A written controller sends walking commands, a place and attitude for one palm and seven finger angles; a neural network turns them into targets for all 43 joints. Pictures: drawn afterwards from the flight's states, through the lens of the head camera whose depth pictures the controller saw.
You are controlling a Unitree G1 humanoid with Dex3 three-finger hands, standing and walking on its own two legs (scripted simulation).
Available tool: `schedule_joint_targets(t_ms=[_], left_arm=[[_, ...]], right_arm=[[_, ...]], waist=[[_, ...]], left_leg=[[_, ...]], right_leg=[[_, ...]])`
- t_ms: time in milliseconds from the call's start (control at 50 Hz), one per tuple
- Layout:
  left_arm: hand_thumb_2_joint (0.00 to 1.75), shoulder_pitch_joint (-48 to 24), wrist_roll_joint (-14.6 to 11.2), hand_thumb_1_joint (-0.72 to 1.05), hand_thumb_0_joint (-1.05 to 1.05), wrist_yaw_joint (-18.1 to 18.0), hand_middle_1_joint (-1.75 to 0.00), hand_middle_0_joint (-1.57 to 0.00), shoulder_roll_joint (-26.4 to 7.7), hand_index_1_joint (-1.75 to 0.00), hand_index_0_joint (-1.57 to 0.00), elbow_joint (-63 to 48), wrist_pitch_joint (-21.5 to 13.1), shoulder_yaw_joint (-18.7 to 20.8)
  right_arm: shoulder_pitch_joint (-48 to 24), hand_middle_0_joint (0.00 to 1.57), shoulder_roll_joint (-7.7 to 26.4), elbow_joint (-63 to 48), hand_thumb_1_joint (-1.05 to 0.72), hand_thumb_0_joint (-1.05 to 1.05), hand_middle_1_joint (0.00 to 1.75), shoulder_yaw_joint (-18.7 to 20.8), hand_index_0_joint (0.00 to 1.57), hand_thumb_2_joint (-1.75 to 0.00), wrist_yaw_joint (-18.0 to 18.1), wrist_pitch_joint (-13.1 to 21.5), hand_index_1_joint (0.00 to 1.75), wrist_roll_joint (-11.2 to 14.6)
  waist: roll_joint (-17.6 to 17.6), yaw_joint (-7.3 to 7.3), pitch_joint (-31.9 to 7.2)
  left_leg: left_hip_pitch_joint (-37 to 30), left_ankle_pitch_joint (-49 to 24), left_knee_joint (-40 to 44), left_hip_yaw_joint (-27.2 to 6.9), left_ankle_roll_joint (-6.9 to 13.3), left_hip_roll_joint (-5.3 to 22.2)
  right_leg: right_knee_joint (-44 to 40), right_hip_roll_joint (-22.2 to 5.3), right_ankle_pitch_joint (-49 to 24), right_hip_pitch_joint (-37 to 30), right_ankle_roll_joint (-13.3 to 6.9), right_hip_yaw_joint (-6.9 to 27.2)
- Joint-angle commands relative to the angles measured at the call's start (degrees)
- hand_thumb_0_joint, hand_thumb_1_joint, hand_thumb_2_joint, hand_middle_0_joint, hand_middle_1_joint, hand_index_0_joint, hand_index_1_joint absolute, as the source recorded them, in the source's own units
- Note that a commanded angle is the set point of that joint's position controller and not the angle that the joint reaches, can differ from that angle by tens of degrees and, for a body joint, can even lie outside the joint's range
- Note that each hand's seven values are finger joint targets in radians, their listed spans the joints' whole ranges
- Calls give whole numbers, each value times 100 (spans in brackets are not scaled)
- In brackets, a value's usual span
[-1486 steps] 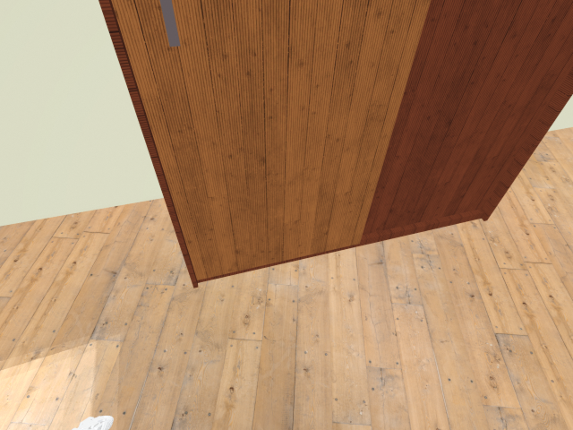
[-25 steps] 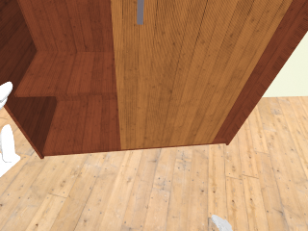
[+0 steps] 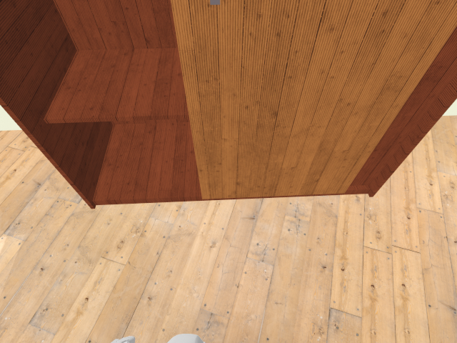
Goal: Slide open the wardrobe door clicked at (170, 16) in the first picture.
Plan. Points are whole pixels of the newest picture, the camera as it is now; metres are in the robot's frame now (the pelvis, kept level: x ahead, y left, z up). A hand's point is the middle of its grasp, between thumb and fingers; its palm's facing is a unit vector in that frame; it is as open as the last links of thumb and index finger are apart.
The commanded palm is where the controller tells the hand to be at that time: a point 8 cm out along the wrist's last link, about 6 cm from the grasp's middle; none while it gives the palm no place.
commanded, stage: let the arm hang, fingers relaxed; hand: left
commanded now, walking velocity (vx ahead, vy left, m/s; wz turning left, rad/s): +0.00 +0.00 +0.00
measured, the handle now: out of the picture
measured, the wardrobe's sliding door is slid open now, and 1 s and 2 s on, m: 0.53 0.53 0.53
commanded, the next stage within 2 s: look to check the result in 0.68 s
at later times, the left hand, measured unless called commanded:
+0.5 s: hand out of the picture +0.07 +0.21 -0.15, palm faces -0.03 -0.98 -0.19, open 7.3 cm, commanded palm none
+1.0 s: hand out of the picture -0.01 +0.24 -0.17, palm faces -0.03 -0.98 -0.18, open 7.3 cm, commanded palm none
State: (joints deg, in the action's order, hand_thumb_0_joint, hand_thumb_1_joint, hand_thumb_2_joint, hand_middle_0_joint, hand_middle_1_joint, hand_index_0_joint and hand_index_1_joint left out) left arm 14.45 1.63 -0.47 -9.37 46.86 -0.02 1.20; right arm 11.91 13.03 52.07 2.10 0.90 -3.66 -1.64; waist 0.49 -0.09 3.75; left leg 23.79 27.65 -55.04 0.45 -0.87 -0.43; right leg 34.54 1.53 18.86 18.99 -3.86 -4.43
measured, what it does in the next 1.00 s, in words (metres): steps on the spot: left foot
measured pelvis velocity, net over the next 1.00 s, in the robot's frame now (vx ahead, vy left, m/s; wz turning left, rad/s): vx -0.02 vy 0.06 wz -0.04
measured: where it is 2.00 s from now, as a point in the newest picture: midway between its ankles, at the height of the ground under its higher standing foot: outside the picture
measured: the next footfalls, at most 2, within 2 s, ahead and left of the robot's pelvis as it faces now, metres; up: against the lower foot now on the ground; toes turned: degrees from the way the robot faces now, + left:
left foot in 0.10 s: -0.02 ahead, +0.11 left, +0.00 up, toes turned +1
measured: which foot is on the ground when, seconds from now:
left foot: up 0.00-0.08, down 0.10-1.00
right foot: down 0.00-1.00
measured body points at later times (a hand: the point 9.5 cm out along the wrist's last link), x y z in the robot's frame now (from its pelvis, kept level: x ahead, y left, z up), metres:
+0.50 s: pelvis +0.00 +0.03 +0.02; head +0.01 +0.03 +0.47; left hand +0.07 +0.26 -0.14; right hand +0.04 -0.20 -0.14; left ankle -0.06 +0.11 -0.73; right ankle -0.01 -0.08 -0.73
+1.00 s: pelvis -0.02 +0.06 +0.01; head +0.00 +0.07 +0.46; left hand -0.01 +0.29 -0.15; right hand -0.04 -0.17 -0.14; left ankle -0.06 +0.11 -0.73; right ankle -0.01 -0.08 -0.73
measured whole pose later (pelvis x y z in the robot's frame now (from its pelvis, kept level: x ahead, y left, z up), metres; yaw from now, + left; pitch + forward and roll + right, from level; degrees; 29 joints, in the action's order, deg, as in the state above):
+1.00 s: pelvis -0.02 +0.06 +0.01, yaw -2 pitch -1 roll -1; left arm 13.9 0.3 -1.2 -10.3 66.5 1.0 -0.1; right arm 16.0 9.2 66.5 -0.7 2.8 0.6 -0.8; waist -0.6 -0.3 3.3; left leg 4.0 15.7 -20.7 4.6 6.1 -4.9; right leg 23.5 -1.6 11.5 10.6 1.7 -0.4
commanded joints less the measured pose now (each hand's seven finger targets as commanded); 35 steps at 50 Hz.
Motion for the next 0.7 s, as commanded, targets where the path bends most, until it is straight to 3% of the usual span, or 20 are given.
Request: schedule_joint_targets(t_ms=[0,40,60,80,100,120,160,300,500,680], left_arm=[[90,9,19,90,0,-165,-30,-20,-1134,-30,-20,37,-177,338],[90,-177,-68,90,0,-158,-30,-20,-1280,-30,-20,256,-193,325],[90,-220,-109,90,0,-147,-30,-20,-1211,-30,-20,330,-191,294],[90,-101,-153,90,0,-134,-30,-20,-1118,-30,-20,384,-188,257],[90,-100,-140,90,0,-149,-30,-20,-994,-30,-20,465,-156,197],[90,-119,-105,90,0,-156,-30,-20,-956,-30,-20,555,-127,148],[90,-274,-110,90,0,-149,-30,-20,-965,-30,-20,758,-82,108],[90,-429,-119,90,0,-94,-30,-20,-972,-30,-20,1155,-53,-6],[90,-259,-127,90,0,-113,-30,-20,-799,-30,-20,1454,-85,-27],[90,-81,-122,90,0,-112,-30,-20,-705,-30,-20,1612,-59,-37]], right_arm=[[88,20,357,-272,-90,0,30,68,20,-90,44,263,30,62],[308,20,472,-30,-90,0,30,63,20,-90,60,324,30,86],[404,20,572,53,-90,0,30,78,20,-90,63,394,30,81],[257,20,781,98,-90,0,30,87,20,-90,100,451,30,36],[90,20,803,138,-90,0,30,64,20,-90,138,421,30,18],[14,20,679,176,-90,0,30,17,20,-90,155,369,30,27],[147,20,509,357,-90,0,30,-52,20,-90,168,341,30,35],[114,20,554,712,-90,0,30,-150,20,-90,124,368,30,28],[316,20,399,1064,-90,0,30,-199,20,-90,149,463,30,32],[510,20,334,1229,-90,0,30,-208,20,-90,175,479,30,47]], waist=[[-706,-13,-1204],[-685,-149,-1178],[-415,-144,-1316],[62,-14,-1377],[222,32,-1310],[171,16,-1193],[403,-63,-976],[-35,-31,-399],[0,-19,-303],[63,-14,-56]], left_leg=[[-217,-130,1856,-72,36,148],[-984,-1391,3163,-96,102,147],[-1557,-2830,3517,-249,195,398],[-2028,-4318,3173,-500,354,785],[-2163,-4661,2863,-449,408,956],[-2125,-4180,2804,-282,347,867],[-2004,-4167,3037,-336,270,783],[-1635,-2867,3692,-396,286,724],[-1753,-3142,3828,-341,294,662],[-1590,-2657,3934,-371,342,651]], right_leg=[[-823,-1461,-5013,-2191,-616,1516],[-675,-1253,-4763,-2036,-285,1283],[-496,-1039,-4253,-1824,-39,1065],[-526,-801,-3751,-1430,187,861],[-788,-710,-3096,-1172,273,798],[-1058,-709,-2967,-1127,323,838],[-961,-741,-3099,-1261,218,782],[-1355,-719,-2135,-1296,226,799],[-1357,-746,-2221,-1280,220,813],[-1432,-723,-1701,-1166,221,804]])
